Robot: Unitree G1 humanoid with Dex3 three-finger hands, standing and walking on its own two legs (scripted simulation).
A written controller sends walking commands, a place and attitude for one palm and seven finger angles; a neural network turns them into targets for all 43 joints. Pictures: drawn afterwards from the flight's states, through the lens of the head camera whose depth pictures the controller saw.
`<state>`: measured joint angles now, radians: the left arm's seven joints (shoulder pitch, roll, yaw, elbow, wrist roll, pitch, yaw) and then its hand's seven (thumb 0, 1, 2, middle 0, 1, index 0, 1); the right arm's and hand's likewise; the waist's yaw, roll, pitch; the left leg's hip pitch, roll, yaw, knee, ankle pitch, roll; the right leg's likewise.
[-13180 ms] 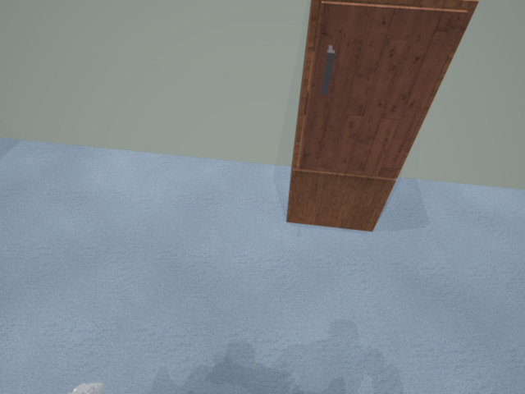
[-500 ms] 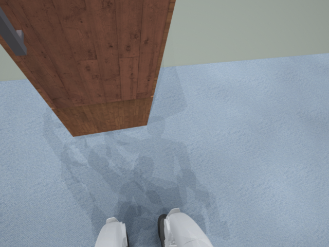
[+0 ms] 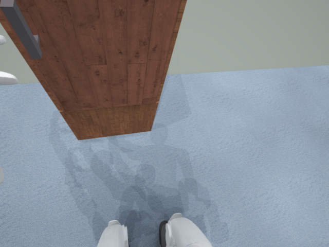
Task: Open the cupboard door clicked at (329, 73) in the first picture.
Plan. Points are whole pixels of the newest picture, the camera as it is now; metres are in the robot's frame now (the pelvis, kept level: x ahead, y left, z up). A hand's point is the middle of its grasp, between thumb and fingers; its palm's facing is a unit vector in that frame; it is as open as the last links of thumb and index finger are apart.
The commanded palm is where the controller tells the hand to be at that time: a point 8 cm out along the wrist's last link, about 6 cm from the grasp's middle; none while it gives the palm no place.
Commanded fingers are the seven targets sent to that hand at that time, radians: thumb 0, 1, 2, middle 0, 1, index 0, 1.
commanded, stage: move the hooked fingers beside the handle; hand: left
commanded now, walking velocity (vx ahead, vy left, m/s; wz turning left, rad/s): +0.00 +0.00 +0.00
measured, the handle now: (24, 25) +0.58 +0.25 +0.10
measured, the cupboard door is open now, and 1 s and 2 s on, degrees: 0 0 0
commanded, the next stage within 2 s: slide the fingers in behind the handle in 0.16 s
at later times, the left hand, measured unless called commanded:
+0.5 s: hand out of the picture +0.51 +0.29 +0.09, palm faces +0.07 -1.00 -0.01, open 14.0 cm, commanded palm +0.50 +0.32 +0.09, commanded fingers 0.00 -0.50 0.30 -0.30 -1.20 -0.30 -1.20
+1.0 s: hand (18, 51) +0.51 +0.26 +0.10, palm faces +0.09 -1.00 -0.01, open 14.0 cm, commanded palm +0.50 +0.29 +0.09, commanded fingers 0.00 -0.50 0.30 -0.30 -1.20 -0.30 -1.20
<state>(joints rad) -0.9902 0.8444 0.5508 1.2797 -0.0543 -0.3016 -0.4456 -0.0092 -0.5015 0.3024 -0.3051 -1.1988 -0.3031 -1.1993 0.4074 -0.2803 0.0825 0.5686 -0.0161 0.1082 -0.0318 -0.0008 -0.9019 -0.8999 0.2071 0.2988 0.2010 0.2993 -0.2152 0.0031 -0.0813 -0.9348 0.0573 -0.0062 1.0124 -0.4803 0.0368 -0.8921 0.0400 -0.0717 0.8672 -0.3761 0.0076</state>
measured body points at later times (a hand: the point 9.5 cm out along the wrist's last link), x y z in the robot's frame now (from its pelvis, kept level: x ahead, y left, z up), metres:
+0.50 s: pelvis -0.01 +0.00 +0.00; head +0.15 +0.04 +0.42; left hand +0.50 +0.35 +0.10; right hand -0.04 -0.27 -0.09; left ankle -0.01 +0.09 -0.68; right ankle +0.01 -0.13 -0.68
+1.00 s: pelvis +0.00 -0.01 +0.00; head +0.14 +0.03 +0.43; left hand +0.50 +0.31 +0.10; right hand -0.02 -0.27 -0.10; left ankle -0.01 +0.09 -0.68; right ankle +0.01 -0.13 -0.68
